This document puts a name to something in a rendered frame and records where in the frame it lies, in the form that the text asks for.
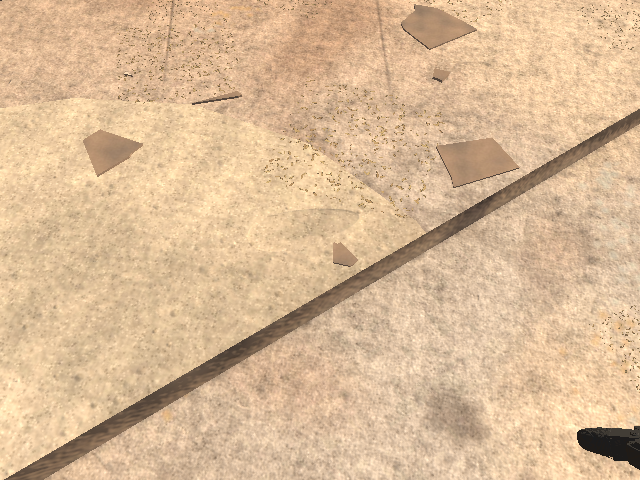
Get robot right hand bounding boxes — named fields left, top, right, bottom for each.
left=577, top=426, right=640, bottom=470

